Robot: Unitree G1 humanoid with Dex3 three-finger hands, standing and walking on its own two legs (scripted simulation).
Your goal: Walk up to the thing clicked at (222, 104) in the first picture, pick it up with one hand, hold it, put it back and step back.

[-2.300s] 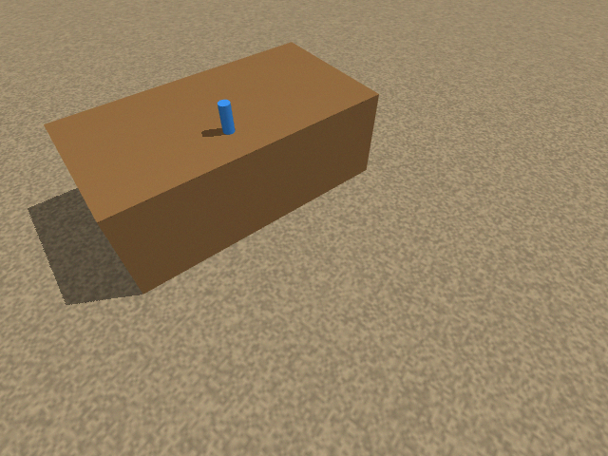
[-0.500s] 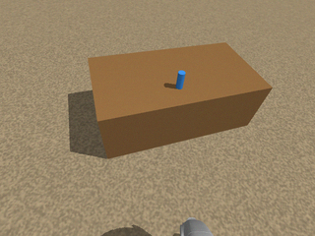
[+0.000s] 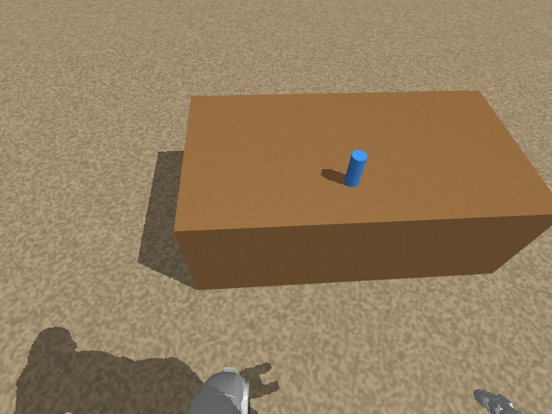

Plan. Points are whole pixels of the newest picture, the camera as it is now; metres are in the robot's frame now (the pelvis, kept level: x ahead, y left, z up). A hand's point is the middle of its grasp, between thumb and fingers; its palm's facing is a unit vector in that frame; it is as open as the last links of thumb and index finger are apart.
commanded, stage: walk up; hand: right
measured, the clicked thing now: (355, 169) +0.80 -0.18 -0.29
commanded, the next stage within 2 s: none
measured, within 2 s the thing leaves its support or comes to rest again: neither
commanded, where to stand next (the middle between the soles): +0.31 -0.10 m, yaw +7 degrees
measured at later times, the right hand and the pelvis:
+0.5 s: hand (549, 392) +0.20 -0.43 -0.16, palm faces -0.06 +0.88 -0.46, open 7.4 cm; pelvis +0.14 -0.13 -0.03, yaw +3 degrees
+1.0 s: hand (486, 293) +0.37 -0.38 -0.16, palm faces -0.26 +0.89 -0.36, open 7.4 cm; pelvis +0.21 -0.15 -0.02, yaw +11 degrees
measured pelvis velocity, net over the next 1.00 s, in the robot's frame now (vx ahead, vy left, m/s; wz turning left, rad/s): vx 0.21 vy -0.15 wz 0.19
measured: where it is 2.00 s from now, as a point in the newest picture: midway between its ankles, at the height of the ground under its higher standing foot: (312, 402)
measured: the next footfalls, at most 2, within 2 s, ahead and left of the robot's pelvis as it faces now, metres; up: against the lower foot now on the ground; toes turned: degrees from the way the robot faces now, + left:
left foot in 0.08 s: +0.17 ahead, +0.10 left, +0.00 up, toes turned +6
right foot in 0.46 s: +0.25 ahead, -0.27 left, +0.00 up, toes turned -3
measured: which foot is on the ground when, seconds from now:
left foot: up 0.00-0.06, down 0.08-0.48, up 0.50-0.94, down 0.96-1.00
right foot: down 0.00-0.10, up 0.12-0.44, down 0.46-1.00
